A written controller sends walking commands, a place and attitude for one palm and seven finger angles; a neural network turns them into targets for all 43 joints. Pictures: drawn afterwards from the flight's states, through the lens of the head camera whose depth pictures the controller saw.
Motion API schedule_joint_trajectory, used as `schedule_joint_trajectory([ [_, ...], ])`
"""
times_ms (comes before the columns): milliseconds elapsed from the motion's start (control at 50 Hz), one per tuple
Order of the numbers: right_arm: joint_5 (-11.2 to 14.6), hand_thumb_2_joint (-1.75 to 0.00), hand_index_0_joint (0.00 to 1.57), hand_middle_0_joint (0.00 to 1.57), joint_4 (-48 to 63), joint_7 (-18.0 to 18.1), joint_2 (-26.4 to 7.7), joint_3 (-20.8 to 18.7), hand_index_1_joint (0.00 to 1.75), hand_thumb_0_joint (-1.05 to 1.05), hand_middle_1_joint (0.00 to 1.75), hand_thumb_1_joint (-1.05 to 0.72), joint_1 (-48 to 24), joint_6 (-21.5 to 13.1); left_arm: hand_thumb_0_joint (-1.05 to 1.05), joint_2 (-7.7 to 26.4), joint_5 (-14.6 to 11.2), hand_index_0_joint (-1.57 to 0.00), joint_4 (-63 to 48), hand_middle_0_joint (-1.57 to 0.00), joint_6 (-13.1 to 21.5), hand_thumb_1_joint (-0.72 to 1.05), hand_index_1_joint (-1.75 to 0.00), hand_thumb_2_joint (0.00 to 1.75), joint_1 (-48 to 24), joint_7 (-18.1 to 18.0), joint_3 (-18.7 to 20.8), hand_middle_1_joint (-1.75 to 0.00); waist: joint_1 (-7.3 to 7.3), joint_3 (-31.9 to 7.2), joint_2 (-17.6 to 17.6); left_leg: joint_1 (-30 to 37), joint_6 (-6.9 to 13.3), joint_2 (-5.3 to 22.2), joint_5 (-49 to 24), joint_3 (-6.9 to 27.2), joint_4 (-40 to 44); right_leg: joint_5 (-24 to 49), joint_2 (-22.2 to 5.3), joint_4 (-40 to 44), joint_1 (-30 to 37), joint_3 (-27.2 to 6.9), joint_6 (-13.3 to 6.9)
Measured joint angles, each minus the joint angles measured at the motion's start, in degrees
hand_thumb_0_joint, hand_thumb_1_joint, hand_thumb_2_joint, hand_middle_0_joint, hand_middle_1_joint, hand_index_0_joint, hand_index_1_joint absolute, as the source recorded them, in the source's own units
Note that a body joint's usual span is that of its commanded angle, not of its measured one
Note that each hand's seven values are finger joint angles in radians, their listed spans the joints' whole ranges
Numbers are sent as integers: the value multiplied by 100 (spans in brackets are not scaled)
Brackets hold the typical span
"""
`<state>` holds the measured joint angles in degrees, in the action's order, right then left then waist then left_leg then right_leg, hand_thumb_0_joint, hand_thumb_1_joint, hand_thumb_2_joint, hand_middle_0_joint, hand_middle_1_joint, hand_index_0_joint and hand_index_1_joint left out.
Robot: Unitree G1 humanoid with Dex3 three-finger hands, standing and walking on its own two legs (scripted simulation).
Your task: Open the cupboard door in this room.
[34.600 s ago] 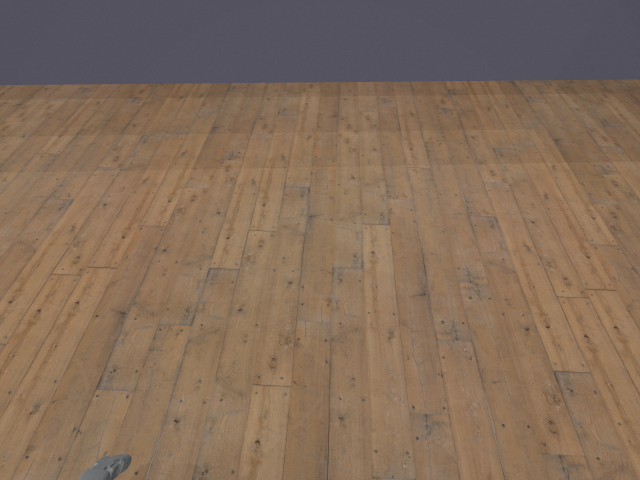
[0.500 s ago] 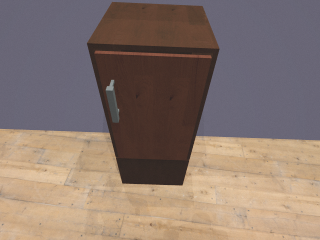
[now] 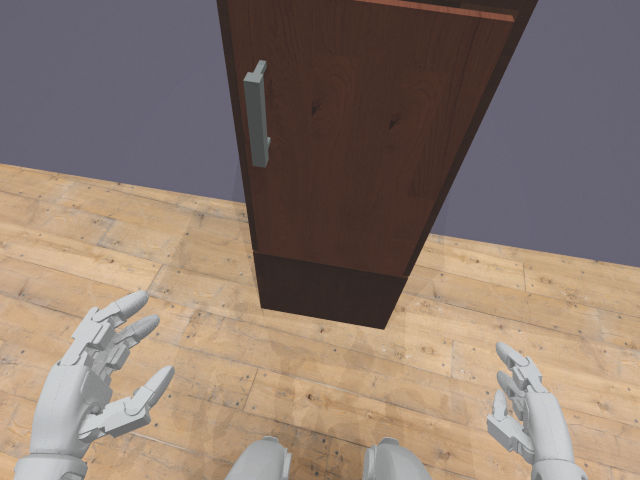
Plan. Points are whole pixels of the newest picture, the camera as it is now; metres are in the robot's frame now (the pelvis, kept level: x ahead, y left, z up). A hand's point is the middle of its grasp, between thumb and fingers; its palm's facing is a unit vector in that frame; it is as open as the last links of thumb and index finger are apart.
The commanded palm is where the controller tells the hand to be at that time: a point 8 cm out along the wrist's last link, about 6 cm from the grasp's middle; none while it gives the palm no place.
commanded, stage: raise the hand with hooked fingers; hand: left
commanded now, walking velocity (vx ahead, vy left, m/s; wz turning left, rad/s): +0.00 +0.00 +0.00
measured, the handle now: (260, 116) +0.60 +0.17 +0.10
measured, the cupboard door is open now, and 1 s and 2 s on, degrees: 0 0 0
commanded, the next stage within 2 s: move the hooked fingers beside the handle in 1.54 s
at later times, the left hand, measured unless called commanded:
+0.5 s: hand (133, 307) +0.27 +0.25 +0.07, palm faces -0.03 -1.00 -0.06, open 12.5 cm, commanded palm +0.25 +0.30 +0.09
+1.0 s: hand (97, 236) +0.32 +0.29 +0.13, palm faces +0.00 -1.00 -0.07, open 14.0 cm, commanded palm +0.30 +0.33 +0.12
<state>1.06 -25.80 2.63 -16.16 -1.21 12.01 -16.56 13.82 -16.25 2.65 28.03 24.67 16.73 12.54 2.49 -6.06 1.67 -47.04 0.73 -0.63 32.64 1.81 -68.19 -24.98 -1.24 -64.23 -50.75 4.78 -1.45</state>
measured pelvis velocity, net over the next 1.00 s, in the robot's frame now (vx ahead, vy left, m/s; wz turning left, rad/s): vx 0.04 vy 0.02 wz -0.01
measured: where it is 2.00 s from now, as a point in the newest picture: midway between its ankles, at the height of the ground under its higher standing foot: outside the picture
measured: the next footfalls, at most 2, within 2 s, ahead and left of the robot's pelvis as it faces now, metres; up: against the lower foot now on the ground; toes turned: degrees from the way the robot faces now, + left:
none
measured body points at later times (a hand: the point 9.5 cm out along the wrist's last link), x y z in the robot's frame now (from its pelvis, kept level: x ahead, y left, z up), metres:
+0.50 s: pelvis +0.03 +0.01 +0.02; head +0.11 +0.03 +0.46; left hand +0.27 +0.30 +0.07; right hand +0.20 -0.24 -0.05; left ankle +0.01 +0.11 -0.65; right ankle +0.07 -0.11 -0.65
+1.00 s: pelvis +0.04 +0.02 +0.04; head +0.08 +0.03 +0.49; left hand +0.32 +0.34 +0.13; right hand +0.19 -0.22 -0.04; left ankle +0.01 +0.11 -0.65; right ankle +0.07 -0.11 -0.65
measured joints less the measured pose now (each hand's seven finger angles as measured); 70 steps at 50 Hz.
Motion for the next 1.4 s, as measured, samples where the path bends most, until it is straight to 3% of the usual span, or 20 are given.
schedule_joint_trajectory([
  [80, -17, -90, 20, 20, -328, -4, 143, 290, 30, 1, 30, -90, -52, 33, 2, 183, -6, -23, -285, -24, 125, 35, -65, 66, -494, 226, -1, -65, 7, -13, -226, -154, -14, 14, 69, 179, -117, -49, 9, 22, -37, 176, -6],
  [120, 26, -90, 20, 20, -448, -7, 251, 396, 30, 1, 30, -90, -70, 103, 1, 290, -34, -24, -108, -24, -175, 30, -68, 64, -838, 480, 4, -68, -44, -25, -310, -193, -13, 27, 73, 179, -95, -40, 23, 62, -73, 176, 5],
  [180, 89, -90, 21, 20, -485, -3, 402, 470, 30, 1, 30, -90, 2, 259, 1, 409, -141, -24, 225, -25, -948, 23, -72, 61, -1113, 797, 98, -72, -170, -25, -370, -111, 3, 47, 33, 86, 96, 8, 50, 213, -41, 84, 28],
  [240, 84, -90, 21, 20, -434, 4, 471, 429, 30, 2, 30, -90, 202, 351, 1, 435, -296, -25, 242, -25, -1428, 16, -77, 58, -950, 814, 294, -77, -276, -60, -370, 101, 27, 72, -24, -33, 391, 72, 87, 446, 104, -34, 52],
  [280, 66, -90, 21, 20, -425, -3, 465, 351, 30, 2, 30, -90, 351, 348, 1, 402, -389, -25, 108, -26, -1385, 12, -80, 56, -730, 674, 447, -80, -301, -102, -349, 244, 37, 81, -47, -85, 560, 97, 104, 586, 219, -87, 67],
  [340, 42, -90, 21, 20, -467, -14, 368, 223, 30, 2, 30, -90, 497, 308, 1, 339, -441, -26, -49, -26, -1007, 5, -84, 53, -564, 445, 643, -84, -281, -137, -308, 352, 50, 71, -50, -88, 672, 91, 97, 689, 329, -93, 86],
  [420, 50, -90, 20, 20, -552, -25, 118, 149, 30, 2, 30, -90, 479, 292, 1, 373, -397, -26, 184, -27, -654, -5, -90, 49, -787, 492, 744, -90, -250, -125, -296, 266, 70, 29, -6, -11, 574, 32, 50, 631, 297, -20, 106],
  [540, 105, -90, 20, 20, -502, 53, -48, 149, 30, 2, 30, -90, 288, 317, 0, 576, -327, -27, 521, -28, -994, -19, -99, 43, -1110, 939, 586, -99, -276, -11, -283, 359, 98, 33, -3, 0, 598, 56, 58, 711, 419, -9, 130],
  [700, 107, -90, 20, 20, -337, 35, 106, 287, 30, 1, 30, -90, 290, 370, 0, 769, -538, -29, 599, -29, -992, -37, -111, 35, -1520, 814, 922, -111, -281, -70, -250, 729, 101, 44, -101, -17, 915, 163, 78, 1040, 794, -29, 147],
  [860, 120, -90, 20, 20, -325, 47, 88, 421, 30, 1, 30, -90, 339, 515, -1, 914, -392, -29, 1392, -30, -1502, -47, -118, 31, -2048, 1140, 968, -118, -237, -21, -350, 891, 129, 20, -212, -34, 1114, 274, 61, 1249, 966, -48, 169],
  [1000, 97, -90, 20, 20, -481, 87, 101, 447, 30, 1, 30, -90, 448, 546, -1, 1031, -462, -30, 1597, -30, -1187, -50, -119, 30, -2476, 1205, 1199, -119, -247, 26, -298, 1086, 110, 31, -289, -65, 1280, 346, 77, 1386, 1138, -79, 155],
  [1120, 150, -90, 20, 20, -508, 116, 20, 433, 30, 1, 30, -90, 534, 644, -1, 1263, -486, -30, 2274, -30, -1507, -50, -119, 30, -2893, 1426, 1351, -119, -307, 33, -323, 1181, 102, 31, -394, -89, 1457, 436, 81, 1530, 1213, -103, 139],
  [1220, 112, -90, 20, 20, -457, 74, -49, 361, 30, 1, 30, -90, 617, 622, -1, 1149, -459, -29, 2203, -30, -1450, -50, -119, 30, -2709, 1513, 1258, -120, -334, 21, -316, 1228, 98, 44, -454, -149, 1574, 496, 99, 1606, 1219, -163, 133],
  [1320, 88, -90, 20, 20, -474, 71, -35, 346, 30, 1, 30, -90, 602, 637, -1, 1026, -487, -30, 2226, -30, -1166, -50, -120, 30, -2721, 1394, 1361, -120, -339, 70, -218, 1226, 67, 63, -456, -150, 1552, 485, 116, 1556, 1200, -163, 101],
  [1400, 96, -90, 20, 20, -491, 88, -16, 345, 30, 1, 30, -90, 561, 639, -1, 1024, -426, -30, 2255, -30, -1133, -50, -120, 30, -2746, 1339, 1365, -120, -341, 113, -213, 1214, 46, 76, -459, -107, 1529, 487, 127, 1554, 1209, -120, 77],
])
